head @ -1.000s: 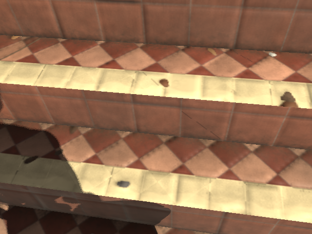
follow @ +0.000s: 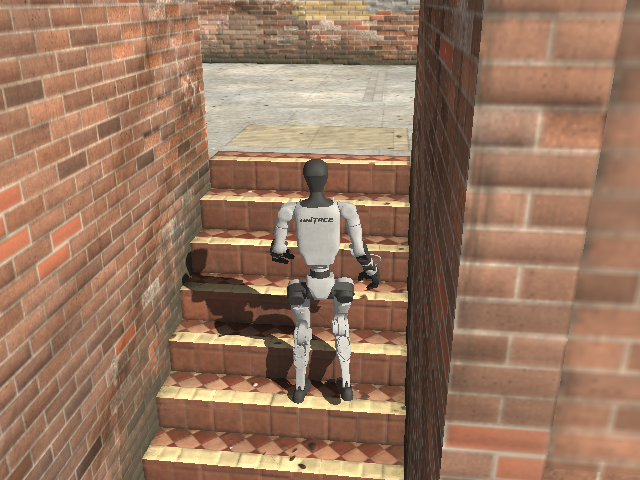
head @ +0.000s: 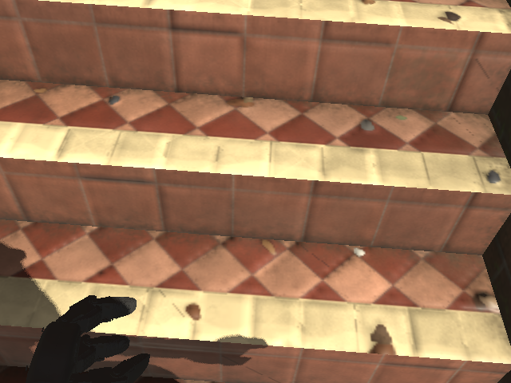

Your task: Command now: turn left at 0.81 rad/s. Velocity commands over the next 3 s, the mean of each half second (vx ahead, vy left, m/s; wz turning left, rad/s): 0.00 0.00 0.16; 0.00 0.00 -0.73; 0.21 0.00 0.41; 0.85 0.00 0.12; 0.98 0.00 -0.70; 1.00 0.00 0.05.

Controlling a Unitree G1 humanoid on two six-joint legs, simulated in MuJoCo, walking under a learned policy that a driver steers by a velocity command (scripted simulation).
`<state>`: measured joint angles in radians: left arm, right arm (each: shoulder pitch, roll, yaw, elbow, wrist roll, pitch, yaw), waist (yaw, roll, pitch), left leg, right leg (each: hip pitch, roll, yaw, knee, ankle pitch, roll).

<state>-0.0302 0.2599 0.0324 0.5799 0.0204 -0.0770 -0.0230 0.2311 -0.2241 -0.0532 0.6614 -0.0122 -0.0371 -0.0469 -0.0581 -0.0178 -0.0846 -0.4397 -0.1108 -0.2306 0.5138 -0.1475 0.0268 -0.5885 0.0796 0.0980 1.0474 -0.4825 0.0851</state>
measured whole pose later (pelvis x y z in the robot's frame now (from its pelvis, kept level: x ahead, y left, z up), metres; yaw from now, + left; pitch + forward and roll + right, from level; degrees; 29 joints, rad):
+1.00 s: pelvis +0.03 +0.03 +0.00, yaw -18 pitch +6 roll +1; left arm 0.15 0.24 0.00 0.77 0.01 -0.01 -0.05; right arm 0.16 -0.18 0.00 0.76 -0.08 -0.05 0.02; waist -0.03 -0.06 -0.12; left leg -0.24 0.05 0.42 0.45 -0.33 0.08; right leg -0.93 0.01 0.17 1.68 -0.22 0.04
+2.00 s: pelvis +0.27 +0.14 +0.09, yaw -7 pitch +5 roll -4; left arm -0.27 0.08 -0.07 0.49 0.02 0.01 0.02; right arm 0.70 -0.15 -0.09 1.01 0.01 -0.17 -0.02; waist -0.16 0.00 0.00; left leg -0.36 -0.09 -0.08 1.09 0.07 0.03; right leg -0.70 0.16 -0.17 1.19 -0.61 -0.18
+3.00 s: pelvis +0.86 -0.01 +0.58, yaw -21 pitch +2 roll -2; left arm 0.47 0.22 0.06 1.07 0.05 -0.11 -0.01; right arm -0.06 -0.07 0.00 0.55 0.01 -0.10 -0.01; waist -0.01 0.00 -0.07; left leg -1.31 -0.09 -0.09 2.44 -0.34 0.20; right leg -0.20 0.03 -0.18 0.53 -0.37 -0.05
